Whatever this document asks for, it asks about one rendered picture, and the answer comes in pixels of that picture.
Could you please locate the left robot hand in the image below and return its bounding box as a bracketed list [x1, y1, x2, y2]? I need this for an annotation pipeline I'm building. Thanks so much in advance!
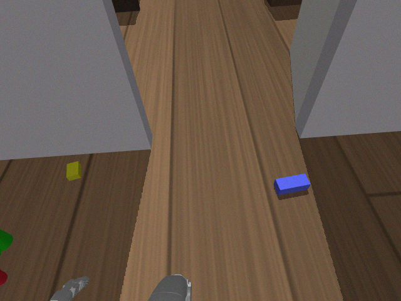
[50, 277, 89, 301]

